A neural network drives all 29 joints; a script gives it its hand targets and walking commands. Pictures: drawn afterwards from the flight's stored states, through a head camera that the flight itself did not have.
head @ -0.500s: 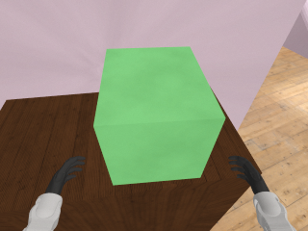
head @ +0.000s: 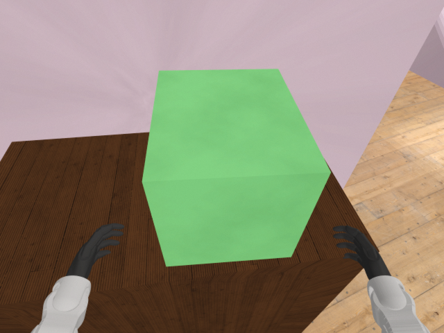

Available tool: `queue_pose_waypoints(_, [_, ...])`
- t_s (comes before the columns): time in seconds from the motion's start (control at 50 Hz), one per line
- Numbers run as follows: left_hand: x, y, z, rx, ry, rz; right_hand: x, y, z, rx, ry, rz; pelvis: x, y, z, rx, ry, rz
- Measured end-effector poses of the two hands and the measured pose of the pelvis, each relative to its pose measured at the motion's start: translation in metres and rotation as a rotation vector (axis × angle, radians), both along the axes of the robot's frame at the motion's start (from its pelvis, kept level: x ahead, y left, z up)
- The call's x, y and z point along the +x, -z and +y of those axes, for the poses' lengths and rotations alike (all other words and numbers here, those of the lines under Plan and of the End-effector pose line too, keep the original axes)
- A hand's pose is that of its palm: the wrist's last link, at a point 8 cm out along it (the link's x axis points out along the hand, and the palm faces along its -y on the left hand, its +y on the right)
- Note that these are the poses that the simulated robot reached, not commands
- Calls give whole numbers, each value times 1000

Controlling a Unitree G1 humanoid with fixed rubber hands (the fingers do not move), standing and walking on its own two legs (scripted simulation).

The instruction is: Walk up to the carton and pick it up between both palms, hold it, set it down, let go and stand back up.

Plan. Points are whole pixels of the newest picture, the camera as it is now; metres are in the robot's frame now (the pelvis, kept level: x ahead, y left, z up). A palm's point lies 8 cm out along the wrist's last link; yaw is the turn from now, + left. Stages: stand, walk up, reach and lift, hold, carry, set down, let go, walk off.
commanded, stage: stand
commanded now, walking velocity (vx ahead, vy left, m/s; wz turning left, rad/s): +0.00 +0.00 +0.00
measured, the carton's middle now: (224, 163) +0.44 +0.01 +0.08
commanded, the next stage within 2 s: none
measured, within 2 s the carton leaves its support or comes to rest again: neither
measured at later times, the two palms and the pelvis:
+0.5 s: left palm (80, 266) +0.24 +0.26 +0.01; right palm (372, 267) +0.25 -0.25 +0.02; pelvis +0.00 +0.01 +0.00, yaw +1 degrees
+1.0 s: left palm (78, 265) +0.24 +0.27 +0.01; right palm (373, 268) +0.25 -0.25 +0.02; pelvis +0.00 +0.01 +0.00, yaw +1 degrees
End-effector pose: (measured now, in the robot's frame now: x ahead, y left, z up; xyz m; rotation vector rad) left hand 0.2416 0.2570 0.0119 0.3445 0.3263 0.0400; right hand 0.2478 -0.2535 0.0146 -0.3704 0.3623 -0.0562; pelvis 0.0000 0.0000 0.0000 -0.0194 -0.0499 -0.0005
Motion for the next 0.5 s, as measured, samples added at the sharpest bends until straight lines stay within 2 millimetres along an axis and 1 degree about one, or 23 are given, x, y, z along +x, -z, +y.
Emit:
queue_pose_waypoints(0.32, [0,0,5,-11,6,-4,0,-1,1,-8,34,20,2,-2,9,-5,-7,-3])
queue_pose_waypoints(0.5, [1,0,7,-18,5,-4,0,-2,1,-13,36,29,5,-4,10,-1,-11,5])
